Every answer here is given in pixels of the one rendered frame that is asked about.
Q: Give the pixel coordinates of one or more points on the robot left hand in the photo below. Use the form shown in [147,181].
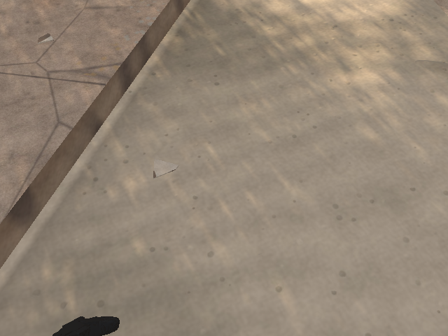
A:
[95,326]

